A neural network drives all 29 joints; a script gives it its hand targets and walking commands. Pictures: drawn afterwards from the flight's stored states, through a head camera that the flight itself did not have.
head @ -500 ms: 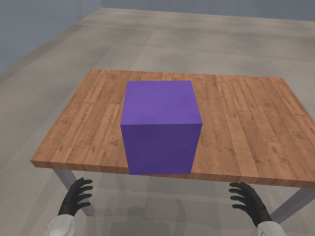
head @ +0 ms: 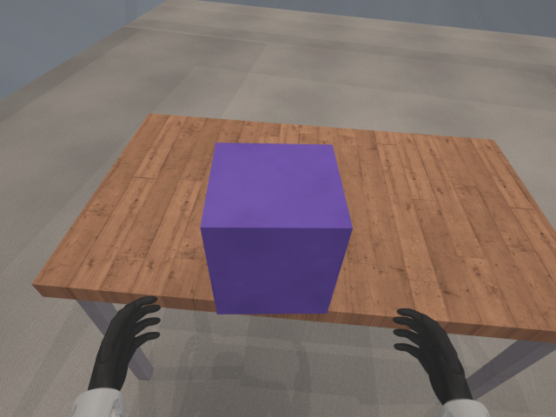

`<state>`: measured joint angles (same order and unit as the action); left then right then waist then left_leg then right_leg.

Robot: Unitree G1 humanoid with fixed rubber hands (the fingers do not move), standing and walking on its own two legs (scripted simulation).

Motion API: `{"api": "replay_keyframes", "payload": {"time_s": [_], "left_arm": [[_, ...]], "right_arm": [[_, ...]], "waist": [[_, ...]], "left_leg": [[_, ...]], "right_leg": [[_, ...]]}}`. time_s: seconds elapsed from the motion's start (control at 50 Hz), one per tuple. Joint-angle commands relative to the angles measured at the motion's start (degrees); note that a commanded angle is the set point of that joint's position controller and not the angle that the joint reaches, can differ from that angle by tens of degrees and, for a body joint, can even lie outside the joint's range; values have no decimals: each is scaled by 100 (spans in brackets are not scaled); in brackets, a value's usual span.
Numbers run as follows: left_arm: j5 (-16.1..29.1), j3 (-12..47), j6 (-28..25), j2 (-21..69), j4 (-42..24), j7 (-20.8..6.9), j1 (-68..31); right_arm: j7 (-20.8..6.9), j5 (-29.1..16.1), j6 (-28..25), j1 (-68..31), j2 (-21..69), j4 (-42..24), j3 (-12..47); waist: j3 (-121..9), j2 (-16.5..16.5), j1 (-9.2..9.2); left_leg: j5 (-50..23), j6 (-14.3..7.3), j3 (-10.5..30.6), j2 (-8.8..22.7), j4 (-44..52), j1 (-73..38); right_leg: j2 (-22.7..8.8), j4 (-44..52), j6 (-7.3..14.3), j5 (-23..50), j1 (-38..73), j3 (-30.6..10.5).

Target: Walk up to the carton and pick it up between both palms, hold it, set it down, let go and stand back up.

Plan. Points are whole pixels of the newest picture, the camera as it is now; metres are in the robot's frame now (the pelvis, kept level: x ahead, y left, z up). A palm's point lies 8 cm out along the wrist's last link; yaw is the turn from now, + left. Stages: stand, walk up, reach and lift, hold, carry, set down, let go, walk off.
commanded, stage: reach and lift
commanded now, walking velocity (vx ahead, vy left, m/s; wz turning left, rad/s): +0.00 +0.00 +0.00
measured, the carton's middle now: (273, 231) +0.45 +0.00 +0.00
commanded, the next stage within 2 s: none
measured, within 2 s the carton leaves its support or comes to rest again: neither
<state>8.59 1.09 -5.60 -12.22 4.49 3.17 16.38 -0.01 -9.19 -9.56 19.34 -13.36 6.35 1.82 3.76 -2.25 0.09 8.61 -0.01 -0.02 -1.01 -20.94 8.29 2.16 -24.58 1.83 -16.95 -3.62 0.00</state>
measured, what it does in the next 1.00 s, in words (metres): stands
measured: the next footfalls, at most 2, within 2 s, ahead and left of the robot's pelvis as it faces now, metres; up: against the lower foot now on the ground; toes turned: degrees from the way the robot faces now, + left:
none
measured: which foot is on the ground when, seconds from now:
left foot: down 0.00-1.00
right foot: down 0.00-1.00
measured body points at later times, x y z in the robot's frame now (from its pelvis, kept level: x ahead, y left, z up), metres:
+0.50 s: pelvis +0.02 +0.00 +0.00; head +0.04 +0.00 +0.45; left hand +0.31 +0.21 +0.07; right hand +0.30 -0.20 +0.05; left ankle +0.04 +0.13 -0.74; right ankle -0.03 -0.08 -0.74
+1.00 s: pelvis -0.02 +0.01 +0.00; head +0.02 +0.02 +0.45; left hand +0.38 +0.20 +0.12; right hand +0.38 -0.17 +0.09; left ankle +0.03 +0.13 -0.74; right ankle -0.03 -0.08 -0.74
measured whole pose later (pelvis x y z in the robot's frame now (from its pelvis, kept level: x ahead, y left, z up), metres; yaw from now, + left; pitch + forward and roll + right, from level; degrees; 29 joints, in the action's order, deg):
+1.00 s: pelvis -0.02 +0.01 +0.00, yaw +0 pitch +2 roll +0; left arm 10.1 -5.3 28.1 -12.1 16.0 7.1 -31.0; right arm 4.4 -13.1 14.3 -28.8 -13.4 25.7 -0.4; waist 1.4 -0.5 0.1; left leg 5.8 0.2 0.0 -0.8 -20.3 17.0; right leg 2.3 -22.8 1.9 -13.3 -11.9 0.0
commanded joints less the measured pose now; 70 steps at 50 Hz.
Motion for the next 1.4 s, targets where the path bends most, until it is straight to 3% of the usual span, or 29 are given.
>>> {"api": "replay_keyframes", "payload": {"time_s": [0.0,0.1,0.18,0.26,0.34,0.4,0.46,0.56,0.7,0.78,0.84,0.92,1.0,1.18,1.3,1.38], "left_arm": [[182,-140,402,-481,-980,171,-1380],[426,-59,630,-599,-1721,438,-2204],[253,-322,1129,-526,-1232,376,-2170],[-94,-647,1766,-310,-940,175,-2223],[-161,-745,2018,-134,-1875,62,-2355],[-45,-683,2050,-115,-2406,10,-2550],[0,-689,2210,-150,-2258,-63,-2666],[-56,-923,2742,-232,-1434,-142,-3314],[243,-825,2867,-469,-1461,113,-5190],[234,-775,3024,-587,-498,265,-6064],[163,-834,3185,-700,259,353,-6590],[86,-850,3289,-709,302,462,-6964],[-16,-851,3382,-731,407,437,-7412],[-193,-1091,3348,-876,900,322,-8071],[-79,-1033,3109,-1103,1694,343,-8910],[-20,-1007,2866,-1195,1918,451,-9250]], "right_arm": [[94,-481,301,-1372,-118,-1245,-147],[80,-428,529,-1956,-151,-1664,-413],[170,-482,851,-2064,-256,-1153,-420],[344,-634,1102,-2284,-468,-660,-360],[490,-901,1050,-2481,-636,-1133,-285],[554,-957,981,-2748,-711,-1567,-263],[596,-938,1056,-3004,-816,-1613,-253],[650,-866,1481,-3763,-923,-1000,-281],[560,-754,1841,-5315,-959,-429,-680],[467,-701,2048,-6170,-1072,504,-841],[414,-663,2176,-6825,-1190,998,-882],[415,-655,2144,-7369,-1385,1003,-883],[478,-648,2141,-7797,-1579,1330,-868],[564,-874,2221,-8598,-1619,2306,-627],[494,-946,2190,-9473,-1645,2744,-632],[490,-969,2067,-9814,-1686,2811,-635]], "waist": [[-320,111,-211],[-723,166,-101],[-843,167,-84],[-1073,179,-71],[-1855,297,-20],[-2154,324,41],[-2049,322,42],[-1413,179,8],[-1717,205,129],[-1881,270,190],[-2169,176,123],[-3185,174,23],[-3731,280,72],[-3686,198,56],[-3889,150,-1],[-4423,167,-62]], "left_leg": [[305,-82,-46,194,516,-1065],[403,-48,-21,243,429,-967],[-10,-87,-35,219,466,-1116],[-1055,-13,-31,199,370,-1463],[-2652,188,19,203,23,-2020],[-3208,246,76,208,-138,-2218],[-3019,193,76,195,-78,-2166],[-1857,52,-17,193,210,-1673],[-719,-16,-19,287,333,-1166],[-32,-72,16,322,388,-935],[287,-112,8,347,402,-769],[-607,-38,4,368,134,-1130],[-1537,57,15,362,-144,-1455],[-1877,124,-40,290,-194,-1252],[-1490,102,-21,280,-198,-838],[-1707,151,-3,293,-320,-848]], "right_leg": [[-325,1189,-22,-211,-1537,-380],[-369,998,-44,-79,-1610,-429],[-403,973,-135,758,-1322,-429],[-354,895,-251,2101,-903,-339],[-311,679,-375,3732,-622,-238],[-299,620,-435,4238,-688,-208],[-275,702,-440,4058,-772,-183],[-209,901,-403,2850,-981,-200],[-140,824,-302,1614,-1290,-205],[-133,832,-229,823,-1513,-173],[-135,810,-219,413,-1509,-196],[-70,644,-268,1341,-1314,-133],[-8,535,-330,2342,-1320,-52],[-23,432,-460,3284,-973,-69],[-58,402,-466,3010,-1106,-78],[-10,339,-479,3232,-1175,-51]]}}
